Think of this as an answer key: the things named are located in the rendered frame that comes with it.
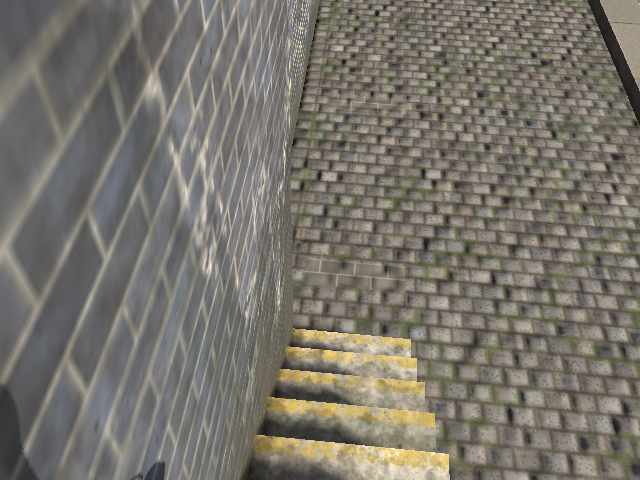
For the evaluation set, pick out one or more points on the stairs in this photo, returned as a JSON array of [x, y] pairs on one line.
[[347, 407]]

